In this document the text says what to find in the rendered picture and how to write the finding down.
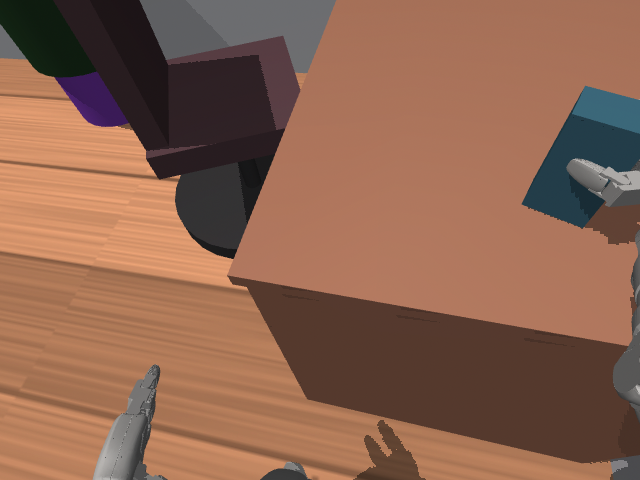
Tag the right robot hand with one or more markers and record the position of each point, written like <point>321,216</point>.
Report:
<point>622,190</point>

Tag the right robot arm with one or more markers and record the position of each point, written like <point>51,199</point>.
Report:
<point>626,372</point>

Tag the left robot hand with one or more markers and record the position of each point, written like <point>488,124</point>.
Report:
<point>121,457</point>

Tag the potted plant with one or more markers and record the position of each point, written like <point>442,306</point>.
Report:
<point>42,34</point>

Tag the carton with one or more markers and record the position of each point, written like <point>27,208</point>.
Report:
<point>603,128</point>

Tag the desk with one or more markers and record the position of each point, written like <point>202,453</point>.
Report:
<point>389,252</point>

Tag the office chair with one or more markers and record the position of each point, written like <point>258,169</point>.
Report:
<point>216,118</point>

